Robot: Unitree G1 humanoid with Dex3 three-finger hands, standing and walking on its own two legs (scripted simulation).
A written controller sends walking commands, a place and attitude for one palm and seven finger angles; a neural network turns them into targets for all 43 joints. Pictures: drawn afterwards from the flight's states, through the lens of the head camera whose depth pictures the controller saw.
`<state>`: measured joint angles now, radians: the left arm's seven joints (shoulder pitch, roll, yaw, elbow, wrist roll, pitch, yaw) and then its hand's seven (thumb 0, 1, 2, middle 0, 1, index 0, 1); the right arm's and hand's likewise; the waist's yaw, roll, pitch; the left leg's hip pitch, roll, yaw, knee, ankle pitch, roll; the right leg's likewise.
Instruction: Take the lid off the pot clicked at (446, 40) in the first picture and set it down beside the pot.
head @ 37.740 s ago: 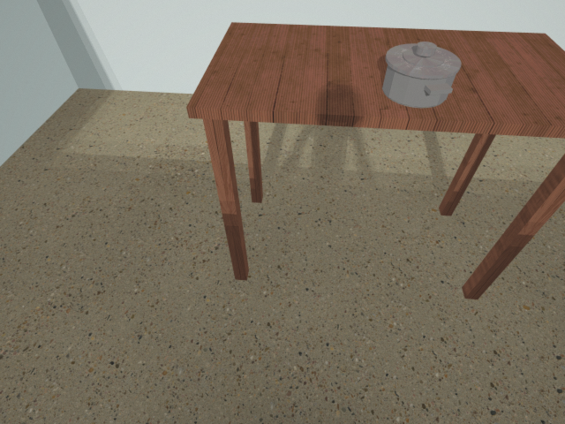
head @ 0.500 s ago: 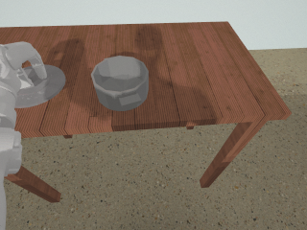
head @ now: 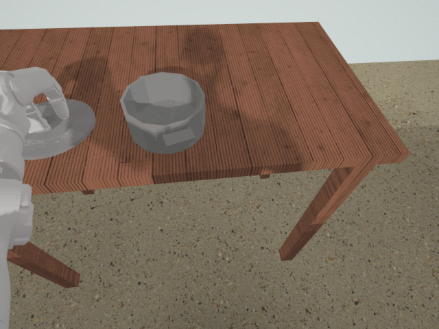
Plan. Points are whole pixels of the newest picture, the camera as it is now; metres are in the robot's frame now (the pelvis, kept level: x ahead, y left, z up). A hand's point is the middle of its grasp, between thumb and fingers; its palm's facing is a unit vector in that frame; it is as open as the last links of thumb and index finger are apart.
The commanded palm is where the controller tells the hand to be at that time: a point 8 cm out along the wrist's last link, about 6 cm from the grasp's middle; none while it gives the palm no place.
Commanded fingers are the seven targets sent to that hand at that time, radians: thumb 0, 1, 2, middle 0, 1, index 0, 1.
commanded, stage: lower the lid onto the table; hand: left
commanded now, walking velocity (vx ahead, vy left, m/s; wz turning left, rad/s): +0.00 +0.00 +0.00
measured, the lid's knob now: (42, 115) +0.50 +0.30 +0.11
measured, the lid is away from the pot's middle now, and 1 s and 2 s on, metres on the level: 0.22 0.23 0.23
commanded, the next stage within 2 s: open the fingers wide in 0.26 s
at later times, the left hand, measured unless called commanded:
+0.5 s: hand (38, 125) +0.46 +0.30 +0.12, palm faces -0.41 -0.08 -0.91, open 6.5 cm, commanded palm +0.47 +0.30 +0.18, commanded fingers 0.00 0.59 0.89 -0.65 -1.05 -0.74 -1.05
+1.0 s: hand (34, 123) +0.47 +0.30 +0.12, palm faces -0.39 -0.10 -0.92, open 7.9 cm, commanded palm +0.47 +0.30 +0.18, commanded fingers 0.00 0.04 0.87 -0.50 -0.74 -0.52 -0.75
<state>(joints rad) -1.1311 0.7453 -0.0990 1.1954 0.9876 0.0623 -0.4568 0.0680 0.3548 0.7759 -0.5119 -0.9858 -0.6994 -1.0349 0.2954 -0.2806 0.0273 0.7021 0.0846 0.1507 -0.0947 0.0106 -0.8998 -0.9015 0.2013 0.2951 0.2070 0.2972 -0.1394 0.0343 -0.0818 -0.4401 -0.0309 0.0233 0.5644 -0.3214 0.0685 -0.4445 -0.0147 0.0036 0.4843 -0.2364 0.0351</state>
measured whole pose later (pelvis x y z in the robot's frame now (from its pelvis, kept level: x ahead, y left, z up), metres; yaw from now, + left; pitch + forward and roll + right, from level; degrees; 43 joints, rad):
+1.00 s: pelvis +0.00 +0.00 -0.01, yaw -1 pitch +13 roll -3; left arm -1.06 0.78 -0.06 1.13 1.00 -0.06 -0.38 0.01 0.22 0.86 -0.55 -0.86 -0.61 -0.88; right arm 0.30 -0.27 0.02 0.68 0.10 0.22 -0.10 0.01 -0.90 -0.90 0.20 0.30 0.21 0.30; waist -0.13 0.03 -0.10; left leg -0.52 -0.02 0.03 0.64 -0.36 0.07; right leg -0.52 0.00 0.01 0.54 -0.26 0.04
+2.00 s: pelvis +0.00 +0.01 +0.00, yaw +0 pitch +12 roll -3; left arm -1.12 0.77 -0.10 1.09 1.00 0.01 -0.42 0.00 -0.12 0.90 -0.50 -0.61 -0.49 -0.61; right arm 0.29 -0.27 0.02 0.67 0.10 0.22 -0.08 0.01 -0.90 -0.90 0.20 0.30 0.21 0.30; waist -0.12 0.04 -0.10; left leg -0.47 -0.03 0.02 0.61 -0.35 0.08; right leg -0.47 -0.02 0.01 0.51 -0.25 0.04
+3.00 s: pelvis +0.00 +0.00 +0.00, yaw +0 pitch +10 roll -2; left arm -1.31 0.83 -0.14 1.10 1.03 0.11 -0.52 0.00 -0.13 0.90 -0.50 -0.61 -0.49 -0.61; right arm 0.28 -0.29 0.03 0.68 0.10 0.20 -0.07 0.01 -0.90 -0.90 0.20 0.30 0.21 0.30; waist -0.12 0.05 -0.09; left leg -0.41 -0.03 0.02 0.53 -0.31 0.07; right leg -0.41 -0.02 0.00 0.46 -0.22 0.03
